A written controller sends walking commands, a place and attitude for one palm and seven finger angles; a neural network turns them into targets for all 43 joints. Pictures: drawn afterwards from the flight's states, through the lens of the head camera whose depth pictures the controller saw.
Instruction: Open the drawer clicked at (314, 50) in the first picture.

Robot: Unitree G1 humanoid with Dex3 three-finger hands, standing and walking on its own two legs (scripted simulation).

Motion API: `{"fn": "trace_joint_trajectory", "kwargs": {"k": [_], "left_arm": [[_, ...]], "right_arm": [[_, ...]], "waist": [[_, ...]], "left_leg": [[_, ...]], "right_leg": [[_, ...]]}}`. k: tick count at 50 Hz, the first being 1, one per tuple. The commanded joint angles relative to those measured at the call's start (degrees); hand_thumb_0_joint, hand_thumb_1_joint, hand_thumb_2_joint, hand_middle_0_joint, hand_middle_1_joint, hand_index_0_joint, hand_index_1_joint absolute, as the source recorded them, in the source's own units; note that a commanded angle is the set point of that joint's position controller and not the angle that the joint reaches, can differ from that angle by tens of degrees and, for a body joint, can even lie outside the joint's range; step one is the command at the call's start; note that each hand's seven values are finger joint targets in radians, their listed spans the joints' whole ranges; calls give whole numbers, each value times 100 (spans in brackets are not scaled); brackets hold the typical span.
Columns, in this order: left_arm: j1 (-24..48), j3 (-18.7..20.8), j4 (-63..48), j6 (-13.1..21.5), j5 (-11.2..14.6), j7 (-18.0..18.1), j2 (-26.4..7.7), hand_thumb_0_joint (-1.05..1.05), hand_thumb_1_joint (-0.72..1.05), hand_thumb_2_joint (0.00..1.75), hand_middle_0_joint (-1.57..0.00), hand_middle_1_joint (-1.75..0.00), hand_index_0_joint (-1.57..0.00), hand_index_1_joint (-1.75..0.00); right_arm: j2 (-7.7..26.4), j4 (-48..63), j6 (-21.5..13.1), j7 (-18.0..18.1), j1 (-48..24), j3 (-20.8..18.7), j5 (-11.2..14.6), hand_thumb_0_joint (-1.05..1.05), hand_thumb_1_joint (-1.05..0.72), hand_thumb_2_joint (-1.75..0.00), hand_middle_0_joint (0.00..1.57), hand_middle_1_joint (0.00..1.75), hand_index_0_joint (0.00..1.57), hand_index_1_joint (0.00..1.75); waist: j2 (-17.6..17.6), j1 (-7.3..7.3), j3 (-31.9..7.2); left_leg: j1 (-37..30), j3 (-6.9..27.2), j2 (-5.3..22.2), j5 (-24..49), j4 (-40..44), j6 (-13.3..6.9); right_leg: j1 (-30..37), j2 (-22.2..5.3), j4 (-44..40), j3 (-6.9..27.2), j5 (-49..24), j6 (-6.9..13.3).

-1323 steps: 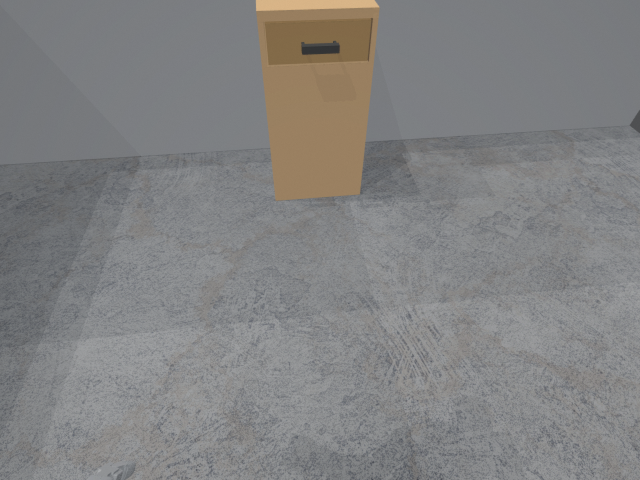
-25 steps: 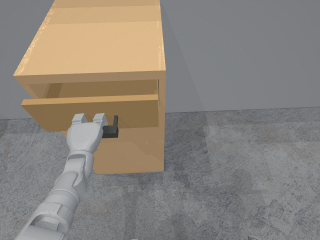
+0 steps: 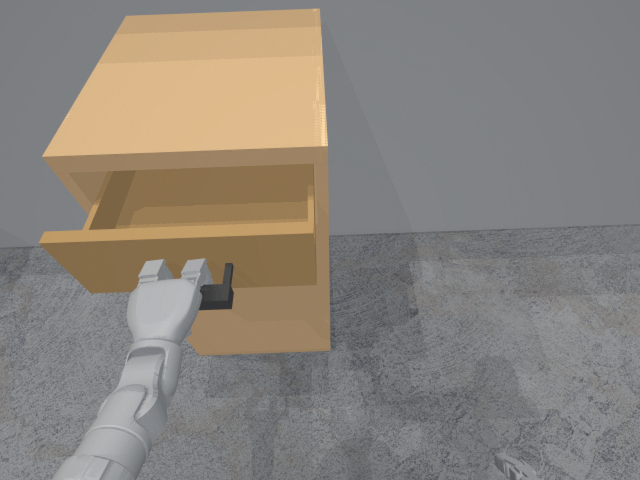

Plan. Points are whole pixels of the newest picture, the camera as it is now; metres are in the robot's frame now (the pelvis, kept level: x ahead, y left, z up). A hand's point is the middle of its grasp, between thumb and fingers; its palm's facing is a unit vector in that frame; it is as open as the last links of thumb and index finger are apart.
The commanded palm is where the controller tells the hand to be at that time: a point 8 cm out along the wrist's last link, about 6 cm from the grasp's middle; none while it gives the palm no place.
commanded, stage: pull the drawer open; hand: left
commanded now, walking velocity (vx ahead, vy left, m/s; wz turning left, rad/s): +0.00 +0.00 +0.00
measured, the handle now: (187, 284) +0.38 +0.20 -0.01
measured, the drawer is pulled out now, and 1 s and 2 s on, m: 0.13 0.25 0.30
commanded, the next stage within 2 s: open the thumb to release the handle in 1.54 s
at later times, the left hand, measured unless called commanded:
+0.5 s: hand (173, 369) +0.27 +0.20 -0.03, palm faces -0.04 -0.08 -1.00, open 5.8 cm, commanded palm +0.23 +0.21 +0.02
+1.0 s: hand (166, 408) +0.22 +0.20 -0.03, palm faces -0.04 -0.10 -0.99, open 5.9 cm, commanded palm +0.18 +0.20 +0.02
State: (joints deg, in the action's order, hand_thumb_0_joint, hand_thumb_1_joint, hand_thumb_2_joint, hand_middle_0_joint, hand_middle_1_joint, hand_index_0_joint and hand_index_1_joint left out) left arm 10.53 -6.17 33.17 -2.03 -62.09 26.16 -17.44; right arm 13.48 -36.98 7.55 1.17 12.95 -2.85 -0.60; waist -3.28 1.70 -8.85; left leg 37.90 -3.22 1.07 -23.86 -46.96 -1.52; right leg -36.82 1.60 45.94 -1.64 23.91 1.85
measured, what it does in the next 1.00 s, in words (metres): stands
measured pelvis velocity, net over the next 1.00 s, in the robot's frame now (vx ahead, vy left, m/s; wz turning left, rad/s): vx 0.00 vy -0.01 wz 0.01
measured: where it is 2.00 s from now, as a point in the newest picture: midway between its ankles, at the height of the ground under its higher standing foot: outside the picture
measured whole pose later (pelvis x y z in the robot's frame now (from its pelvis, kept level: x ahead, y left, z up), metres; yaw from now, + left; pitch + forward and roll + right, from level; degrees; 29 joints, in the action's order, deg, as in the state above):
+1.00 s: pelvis +0.00 -0.01 -0.01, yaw +0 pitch +12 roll +0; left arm -17.8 -7.2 7.6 -2.4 -61.9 27.5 -17.0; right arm 13.1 -32.5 6.2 -1.0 9.0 -1.3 -1.8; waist -3.2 -0.7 -8.1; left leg 35.9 -2.9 1.1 -25.5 -49.5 -0.5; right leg -35.4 1.7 49.8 -1.9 26.4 2.8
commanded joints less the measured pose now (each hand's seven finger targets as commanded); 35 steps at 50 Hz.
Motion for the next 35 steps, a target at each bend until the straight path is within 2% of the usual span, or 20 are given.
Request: {"fn": "trace_joint_trajectory", "kwargs": {"k": [1, 2, 4, 7, 8, 9, 11, 12, 13, 15, 17, 19, 21, 22, 25, 26, 27, 30, 32, 35], "left_arm": [[406, 532, -1185, -44, 104, 233, -809, 0, 90, 90, -40, -135, -40, -135], [273, 574, -1263, -57, 104, 245, -844, 0, 90, 90, -40, -135, -40, -135], [51, 367, -1391, -77, 118, 250, -606, 0, 90, 90, -40, -135, -40, -135], [-131, 408, -1716, -102, 98, 293, -656, 0, 90, 90, -40, -135, -40, -135], [-184, 316, -1783, -123, 102, 301, -562, 0, 90, 90, -40, -135, -40, -135], [-246, 290, -1782, -139, 108, 304, -543, 0, 90, 90, -40, -135, -40, -135], [-219, 370, -1818, -144, 117, 314, -624, 0, 90, 90, -40, -135, -40, -135], [-306, 526, -1885, -144, 96, 328, -768, 0, 90, 90, -40, -135, -40, -135], [-292, 369, -1976, -149, 78, 335, -645, 0, 90, 90, -40, -135, -40, -135], [-342, 261, -2030, -158, 60, 343, -532, 0, 90, 90, -40, -135, -40, -135], [-509, 482, -2107, -166, 51, 349, -743, 0, 90, 90, -40, -135, -40, -135], [-763, 255, -2205, -181, 61, 341, -518, 0, 90, 90, -40, -135, -40, -135], [-903, 268, -2353, -158, 84, 321, -527, 0, 90, 90, -40, -135, -40, -135], [-1098, 433, -2377, -156, 97, 325, -674, 0, 90, 90, -40, -135, -40, -135], [-1383, 307, -2455, -149, 120, 296, -535, 0, 90, 90, -40, -135, -40, -135], [-1326, 361, -2487, -138, 117, 293, -595, 0, 90, 90, -40, -135, -40, -135], [-1317, 461, -2503, -126, 100, 302, -690, 0, 90, 90, -40, -135, -40, -135], [-1319, 319, -2646, -113, 29, 342, -581, 0, 90, 90, -40, -135, -40, -135], [-1594, 393, -2749, -114, 38, 351, -616, 0, 90, 90, -40, -135, -40, -135], [-1634, 157, -2903, -122, 26, 351, -421, 0, 90, 90, -40, -135, -40, -135]], "right_arm": [[692, 718, -267, 30, -204, -252, 8, 0, -90, -90, 20, 30, 20, 30], [707, 741, -264, 25, -239, -238, -3, 0, -90, -90, 20, 30, 20, 30], [683, 771, -286, -14, -267, -244, 9, 0, -90, -90, 20, 30, 20, 30], [694, 827, -293, -38, -376, -242, -11, 0, -90, -90, 20, 30, 20, 30], [687, 832, -296, -51, -353, -239, -16, 0, -90, -90, 20, 30, 20, 30], [682, 836, -301, -53, -384, -237, -11, 0, -90, -90, 20, 30, 20, 30], [701, 827, -329, -42, -409, -224, -18, 0, -90, -90, 20, 30, 20, 30], [708, 840, -332, -25, -455, -220, -21, 0, -90, -90, 20, 30, 20, 30], [681, 862, -334, -26, -486, -201, -23, 0, -90, -90, 20, 30, 20, 30], [666, 865, -352, -36, -511, -196, -33, 0, -90, -90, 20, 30, 20, 30], [679, 871, -350, -24, -572, -196, -37, 0, -90, -90, 20, 30, 20, 30], [637, 936, -352, -45, -612, -178, -40, 0, -90, -90, 20, 30, 20, 30], [633, 956, -359, -64, -657, -177, -43, 0, -90, -90, 20, 30, 20, 30], [633, 991, -362, -57, -702, -163, -42, 0, -90, -90, 20, 30, 20, 30], [613, 1036, -372, -68, -754, -133, -49, 0, -90, -90, 20, 30, 20, 30], [617, 1034, -378, -58, -773, -126, -49, 0, -90, -90, 20, 30, 20, 30], [628, 1030, -381, -48, -804, -116, -51, 0, -90, -90, 20, 30, 20, 30], [597, 1055, -389, -69, -825, -103, -71, 0, -90, -90, 20, 30, 20, 30], [595, 1085, -393, -86, -837, -113, -82, 0, -90, -90, 20, 30, 20, 30], [576, 1121, -394, -111, -851, -106, -86, 0, -90, -90, 20, 30, 20, 30]], "waist": [[320, -208, -1644], [252, -247, -1689], [309, -205, -1496], [213, -219, -1523], [272, -196, -1536], [281, -182, -1405], [454, -162, -1293], [453, -226, -1393], [318, -204, -1388], [282, -195, -1285], [258, -280, -1392], [190, -275, -1331], [284, -280, -1292], [253, -350, -1358], [495, -314, -1158], [522, -299, -1125], [454, -314, -1094], [276, -299, -1022], [315, -341, -1170], [304, -309, -1087]], "left_leg": [[-1162, 135, -215, 2320, 350, -38], [-1169, 163, -215, 2414, 368, -23], [-1204, 163, -199, 2360, 374, -34], [-1309, 195, -173, 2478, 375, -22], [-1327, 191, -173, 2449, 362, -27], [-1287, 182, -186, 2318, 359, -30], [-1166, 165, -208, 2056, 377, -39], [-1175, 199, -205, 2100, 399, -27], [-1215, 174, -227, 2034, 390, -33], [-1243, 194, -216, 2004, 386, -28], [-1264, 185, -219, 2095, 380, -18], [-1302, 189, -225, 2085, 365, -21], [-1286, 186, -225, 2079, 347, -25], [-1273, 190, -230, 2160, 354, -15], [-1151, 186, -248, 1969, 334, -31], [-1118, 184, -252, 1879, 335, -35], [-1107, 204, -250, 1868, 353, -20], [-1155, 199, -249, 1784, 315, -23], [-1208, 209, -243, 1941, 293, -18], [-1210, 230, -236, 1829, 264, -17]], "right_leg": [[949, 114, -467, 81, -2710, 93], [989, 120, -439, 85, -2741, 111], [885, 122, -466, 47, -2648, 98], [850, 123, -451, 48, -2601, 116], [841, 117, -436, 30, -2601, 98], [799, 119, -465, 38, -2542, 96], [826, 107, -498, 50, -2458, 80], [890, 117, -465, 61, -2429, 100], [849, 97, -471, 72, -2404, 91], [739, 104, -456, 22, -2282, 100], [842, 109, -439, 53, -2361, 120], [793, 102, -428, 42, -2347, 113], [825, 91, -436, 51, -2398, 106], [913, 96, -413, 76, -2470, 123], [889, 74, -429, 67, -2477, 84], [877, 67, -445, 88, -2436, 79], [857, 75, -438, 99, -2365, 98], [692, 78, -408, 68, -2185, 106], [788, 83, -378, 67, -2303, 118], [643, 83, -349, 36, -2128, 109]]}}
